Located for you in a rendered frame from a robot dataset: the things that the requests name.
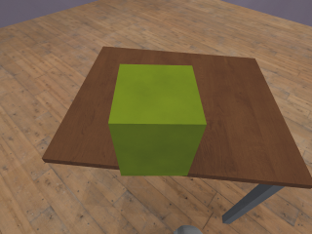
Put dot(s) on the table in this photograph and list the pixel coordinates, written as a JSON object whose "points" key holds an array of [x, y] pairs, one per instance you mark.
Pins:
{"points": [[246, 138]]}

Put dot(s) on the carton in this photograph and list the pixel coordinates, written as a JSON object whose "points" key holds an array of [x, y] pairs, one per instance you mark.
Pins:
{"points": [[156, 119]]}

